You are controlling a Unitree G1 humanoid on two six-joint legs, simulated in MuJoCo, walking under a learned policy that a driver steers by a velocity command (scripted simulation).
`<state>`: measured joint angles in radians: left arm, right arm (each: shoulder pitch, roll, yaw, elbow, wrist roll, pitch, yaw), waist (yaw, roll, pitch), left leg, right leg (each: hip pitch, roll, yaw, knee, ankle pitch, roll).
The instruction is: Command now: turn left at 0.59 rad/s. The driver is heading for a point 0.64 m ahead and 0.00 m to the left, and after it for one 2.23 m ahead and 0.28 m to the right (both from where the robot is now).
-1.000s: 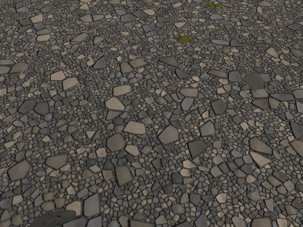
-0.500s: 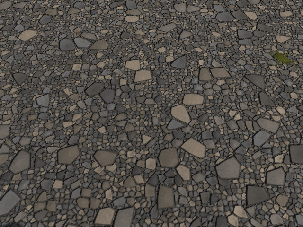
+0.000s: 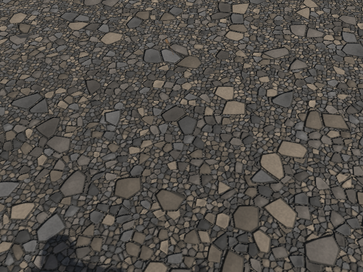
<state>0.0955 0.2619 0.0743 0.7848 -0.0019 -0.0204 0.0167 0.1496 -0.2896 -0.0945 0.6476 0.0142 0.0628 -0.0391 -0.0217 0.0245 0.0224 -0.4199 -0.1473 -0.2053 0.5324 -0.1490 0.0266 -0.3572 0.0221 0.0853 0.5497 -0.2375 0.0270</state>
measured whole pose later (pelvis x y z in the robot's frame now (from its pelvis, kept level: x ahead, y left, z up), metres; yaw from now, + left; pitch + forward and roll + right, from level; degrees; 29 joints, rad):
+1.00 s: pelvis +0.11 -0.01 +0.02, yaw +11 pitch +1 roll +1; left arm 0.38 0.25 0.03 0.85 0.00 -0.09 -0.02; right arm 0.21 -0.30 -0.07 0.74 0.01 -0.06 0.01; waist 0.05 0.04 0.00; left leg -0.60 0.07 -0.02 0.99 -0.18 0.03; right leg -0.10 0.02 -0.03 0.32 -0.25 -0.06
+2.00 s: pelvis +0.59 +0.08 +0.00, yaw -8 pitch +3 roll +1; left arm 0.18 0.30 0.07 0.62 0.01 -0.01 -0.01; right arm 0.09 -0.31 -0.05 0.74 -0.01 -0.02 -0.03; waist 0.02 0.01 0.08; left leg -0.55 0.02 -0.08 1.16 -0.44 -0.05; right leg -0.44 0.10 0.05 0.47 -0.08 -0.10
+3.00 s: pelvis +0.64 +0.10 +0.01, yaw -25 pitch -1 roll +0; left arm 0.21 0.21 0.02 0.70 0.02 0.01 0.01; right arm 0.21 -0.27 -0.04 0.87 -0.01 -0.01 -0.02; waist -0.03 0.00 0.03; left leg -0.22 0.05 -0.02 0.49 -0.25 -0.06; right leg -0.20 0.03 0.05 0.53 -0.31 -0.02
